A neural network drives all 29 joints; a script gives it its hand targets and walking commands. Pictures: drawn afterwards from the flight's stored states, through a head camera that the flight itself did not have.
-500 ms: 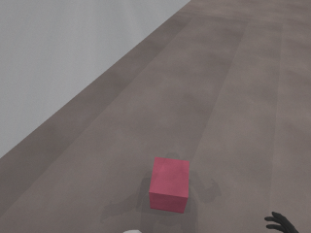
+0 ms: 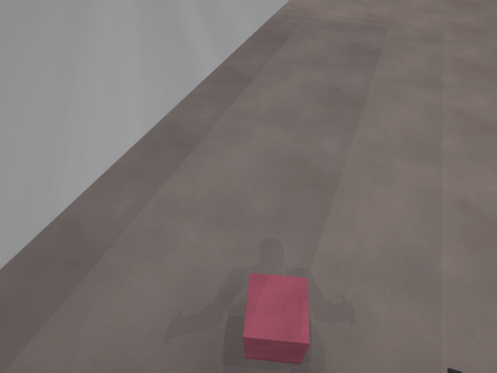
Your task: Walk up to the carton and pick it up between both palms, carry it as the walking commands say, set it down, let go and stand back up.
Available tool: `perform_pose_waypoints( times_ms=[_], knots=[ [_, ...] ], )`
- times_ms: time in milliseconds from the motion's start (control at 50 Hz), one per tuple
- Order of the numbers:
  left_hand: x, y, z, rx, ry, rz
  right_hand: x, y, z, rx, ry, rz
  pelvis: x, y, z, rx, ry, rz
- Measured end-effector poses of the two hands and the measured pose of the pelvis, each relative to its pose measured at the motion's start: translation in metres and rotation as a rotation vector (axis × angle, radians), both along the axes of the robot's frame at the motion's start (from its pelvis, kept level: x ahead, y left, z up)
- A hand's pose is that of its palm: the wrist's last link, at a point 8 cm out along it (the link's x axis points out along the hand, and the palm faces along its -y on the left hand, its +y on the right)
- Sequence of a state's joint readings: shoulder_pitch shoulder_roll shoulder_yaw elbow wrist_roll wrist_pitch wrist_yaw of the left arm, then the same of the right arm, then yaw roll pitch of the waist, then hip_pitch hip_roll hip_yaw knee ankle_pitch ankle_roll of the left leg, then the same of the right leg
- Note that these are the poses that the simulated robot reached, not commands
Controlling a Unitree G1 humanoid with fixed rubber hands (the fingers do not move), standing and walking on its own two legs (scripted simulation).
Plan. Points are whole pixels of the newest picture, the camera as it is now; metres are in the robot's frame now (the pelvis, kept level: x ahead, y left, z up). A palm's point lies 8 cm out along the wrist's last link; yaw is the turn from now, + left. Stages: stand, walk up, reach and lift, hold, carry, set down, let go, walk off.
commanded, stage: walk up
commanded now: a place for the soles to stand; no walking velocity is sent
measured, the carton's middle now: (275, 319) +0.43 -0.05 -0.63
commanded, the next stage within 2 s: none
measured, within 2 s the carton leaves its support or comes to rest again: neither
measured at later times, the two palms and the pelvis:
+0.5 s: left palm out of the picture +0.04 +0.35 -0.08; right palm out of the picture +0.12 -0.32 -0.10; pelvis +0.00 +0.00 -0.01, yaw +0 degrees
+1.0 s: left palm out of the picture +0.03 +0.34 -0.08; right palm out of the picture +0.12 -0.33 -0.10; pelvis -0.01 -0.01 -0.01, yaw +0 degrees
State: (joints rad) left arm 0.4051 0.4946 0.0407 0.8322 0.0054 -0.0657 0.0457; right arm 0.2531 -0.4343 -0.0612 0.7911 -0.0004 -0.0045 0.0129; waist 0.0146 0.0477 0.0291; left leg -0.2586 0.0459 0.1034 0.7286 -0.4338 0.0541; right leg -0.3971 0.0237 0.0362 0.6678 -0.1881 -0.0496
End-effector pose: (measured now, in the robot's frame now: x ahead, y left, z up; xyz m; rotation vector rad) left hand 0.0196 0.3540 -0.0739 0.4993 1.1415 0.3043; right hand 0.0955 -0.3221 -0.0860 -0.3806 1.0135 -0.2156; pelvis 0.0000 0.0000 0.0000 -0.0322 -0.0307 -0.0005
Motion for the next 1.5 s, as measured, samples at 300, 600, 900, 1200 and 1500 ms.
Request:
perform_pose_waypoints(
  times_ms=[300, 600, 900, 1200, 1500],
  knots=[
    [0.015, -0.003, -0.002, -0.001, -0.011, -0.022, 0.015, 0.002, -0.009, 0.016, 0.001, -0.017, 0.001, 0.002, -0.004, 0.006, -0.015, -0.006],
    [0.016, -0.010, -0.007, -0.002, -0.011, -0.041, 0.021, -0.001, -0.016, 0.024, -0.010, -0.014, -0.003, -0.002, -0.009, 0.020, -0.012, -0.005],
    [0.016, -0.017, -0.003, 0.007, -0.008, -0.043, 0.027, -0.008, -0.018, 0.037, -0.013, -0.017, -0.003, -0.010, -0.008, 0.030, -0.012, -0.006],
    [0.017, -0.019, -0.002, 0.009, -0.012, -0.045, 0.029, -0.010, -0.018, 0.041, -0.014, -0.021, -0.004, -0.011, -0.008, 0.033, -0.012, -0.008],
    [0.020, -0.016, -0.001, 0.011, -0.014, -0.045, 0.030, -0.009, -0.016, 0.042, -0.017, -0.023, -0.005, -0.010, -0.006, 0.034, -0.009, -0.011]
  ],
)
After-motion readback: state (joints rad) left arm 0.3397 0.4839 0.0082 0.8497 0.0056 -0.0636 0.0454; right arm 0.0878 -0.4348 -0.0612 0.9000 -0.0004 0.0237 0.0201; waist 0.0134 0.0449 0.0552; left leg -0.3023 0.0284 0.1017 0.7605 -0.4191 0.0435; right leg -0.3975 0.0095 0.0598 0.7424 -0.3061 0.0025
